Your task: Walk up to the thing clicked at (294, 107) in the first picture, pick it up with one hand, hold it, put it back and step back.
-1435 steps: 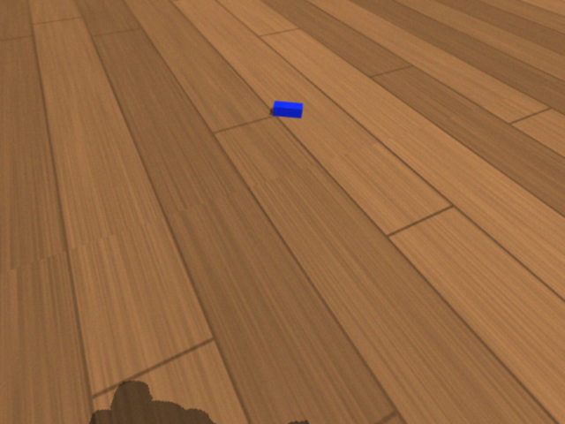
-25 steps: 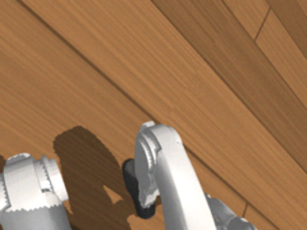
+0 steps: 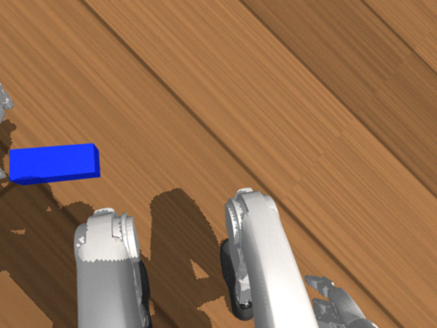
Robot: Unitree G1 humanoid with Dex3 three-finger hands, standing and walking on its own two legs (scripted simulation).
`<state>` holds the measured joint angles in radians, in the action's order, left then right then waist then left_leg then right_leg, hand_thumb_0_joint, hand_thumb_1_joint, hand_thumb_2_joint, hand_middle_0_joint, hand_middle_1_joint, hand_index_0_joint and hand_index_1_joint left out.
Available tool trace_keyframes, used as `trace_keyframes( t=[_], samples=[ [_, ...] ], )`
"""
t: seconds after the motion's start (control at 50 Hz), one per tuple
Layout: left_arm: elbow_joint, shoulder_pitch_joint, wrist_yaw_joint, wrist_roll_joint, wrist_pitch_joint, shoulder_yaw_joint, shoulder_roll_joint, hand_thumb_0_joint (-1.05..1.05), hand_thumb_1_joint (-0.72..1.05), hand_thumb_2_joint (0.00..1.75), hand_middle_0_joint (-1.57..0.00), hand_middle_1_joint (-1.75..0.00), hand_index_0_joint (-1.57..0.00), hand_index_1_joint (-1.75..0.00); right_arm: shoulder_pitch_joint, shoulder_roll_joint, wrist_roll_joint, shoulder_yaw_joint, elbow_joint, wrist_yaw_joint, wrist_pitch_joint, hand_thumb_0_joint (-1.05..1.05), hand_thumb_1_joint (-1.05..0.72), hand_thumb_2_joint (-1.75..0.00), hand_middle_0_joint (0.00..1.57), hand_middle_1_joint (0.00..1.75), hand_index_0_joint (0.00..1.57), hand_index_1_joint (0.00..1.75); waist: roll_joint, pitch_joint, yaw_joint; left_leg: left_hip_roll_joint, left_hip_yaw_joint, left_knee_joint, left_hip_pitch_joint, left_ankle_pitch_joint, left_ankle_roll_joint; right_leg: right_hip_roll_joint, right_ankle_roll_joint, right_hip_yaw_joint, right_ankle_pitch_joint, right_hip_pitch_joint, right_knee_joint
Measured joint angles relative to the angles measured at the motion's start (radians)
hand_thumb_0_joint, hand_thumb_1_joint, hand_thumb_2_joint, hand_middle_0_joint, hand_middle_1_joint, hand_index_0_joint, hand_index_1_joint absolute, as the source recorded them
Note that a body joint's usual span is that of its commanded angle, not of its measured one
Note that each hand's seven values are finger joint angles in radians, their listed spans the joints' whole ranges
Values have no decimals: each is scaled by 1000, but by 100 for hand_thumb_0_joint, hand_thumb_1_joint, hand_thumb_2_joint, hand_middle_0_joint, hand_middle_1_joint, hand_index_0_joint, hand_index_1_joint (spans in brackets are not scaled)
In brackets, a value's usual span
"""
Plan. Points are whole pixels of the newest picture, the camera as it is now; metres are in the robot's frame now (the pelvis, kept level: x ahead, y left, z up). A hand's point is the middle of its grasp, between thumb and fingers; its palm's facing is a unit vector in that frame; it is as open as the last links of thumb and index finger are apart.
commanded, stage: withdraw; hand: left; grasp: from above
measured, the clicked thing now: (57, 164) +0.46 +0.31 -0.34
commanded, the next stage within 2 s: home in 0.32 s
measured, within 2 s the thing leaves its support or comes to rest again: neither
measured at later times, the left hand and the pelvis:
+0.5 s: hand (14, 137) +0.48 +0.33 -0.18, palm faces -0.33 -0.04 -0.94, open 13.9 cm; pelvis -0.01 +0.00 -0.05, yaw -1 degrees
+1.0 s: hand out of the picture +0.34 +0.29 +0.01, palm faces -0.25 -0.64 -0.73, open 8.4 cm; pelvis +0.01 +0.00 +0.11, yaw +3 degrees
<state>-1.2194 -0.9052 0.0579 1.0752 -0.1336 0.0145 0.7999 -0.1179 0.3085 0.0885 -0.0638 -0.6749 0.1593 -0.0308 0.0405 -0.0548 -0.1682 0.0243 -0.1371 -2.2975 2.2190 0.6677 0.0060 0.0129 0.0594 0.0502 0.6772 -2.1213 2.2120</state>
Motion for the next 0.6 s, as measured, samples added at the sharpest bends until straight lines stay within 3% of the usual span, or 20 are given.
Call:
trace_keyframes(
  t=[0.06,0.12,0.22,0.32,0.38,0.44,0.48,0.54,0.6],
  samples=[
    [11,8,-34,4,-82,19,-1,0,-49,100,-9,-101,-9,-101,-13,13,0,-9,3,-26,16,0,-90,-90,20,30,20,30,-18,9,1,-4,-3,15,-8,-11,-4,-4,-3,4,-8,8,-13],
    [7,18,-13,45,-180,54,18,0,-48,100,-10,-100,-9,-101,-20,22,9,-17,-2,-44,31,0,-90,-90,20,30,20,30,-40,18,-9,-8,-14,4,4,-19,-12,-5,-4,13,-15,-1,-4],
    [-86,-9,137,158,-259,72,51,0,-49,101,-10,-100,-9,-101,-11,28,38,-32,-19,-42,57,0,-90,-90,20,30,20,30,-74,33,-32,-16,-27,-47,44,-30,-16,-4,-7,20,-23,-34,44],
    [-204,-63,281,256,-249,83,68,0,-51,101,-9,-101,-9,-101,5,11,64,-44,-31,-39,53,0,-90,-90,20,30,20,30,-87,51,-63,-24,-32,-96,100,-52,-14,-3,-12,21,-37,-81,89],
    [-249,-93,348,286,-218,108,75,0,-51,100,-9,-101,-9,-101,5,-8,75,-49,-37,-38,41,0,-90,-90,20,30,20,30,-88,55,-80,-27,-31,-114,129,-61,-11,-3,-11,19,-43,-107,107],
    [-272,-120,386,292,-171,129,85,0,-50,100,-9,-101,-10,-100,-4,-27,80,-54,-41,-36,23,0,-90,-89,20,30,20,30,-80,49,-95,-27,-27,-123,151,-63,-8,-2,-9,14,-44,-129,117],
    [-278,-135,391,277,-136,133,89,0,-49,99,-11,-99,-11,-98,-14,-37,79,-54,-43,-33,10,0,-90,-89,20,30,20,30,-68,40,-100,-25,-25,-124,163,-59,-6,-1,-8,12,-40,-141,118],
    [-250,-134,360,233,-84,136,85,0,-46,97,-14,-94,-14,-94,-33,-48,69,-49,-43,-29,-4,0,-90,-89,20,30,20,30,-43,26,-97,-21,-20,-115,164,-45,-2,0,0,8,-29,-143,108],
    [-159,-87,292,159,-40,141,52,0,-38,95,-18,-87,-17,-87,-58,-59,47,-28,-36,-24,-2,0,-90,-89,20,30,20,30,-14,5,-78,-18,-11,-87,140,-25,1,-3,6,2,-11,-123,82]
  ],
)
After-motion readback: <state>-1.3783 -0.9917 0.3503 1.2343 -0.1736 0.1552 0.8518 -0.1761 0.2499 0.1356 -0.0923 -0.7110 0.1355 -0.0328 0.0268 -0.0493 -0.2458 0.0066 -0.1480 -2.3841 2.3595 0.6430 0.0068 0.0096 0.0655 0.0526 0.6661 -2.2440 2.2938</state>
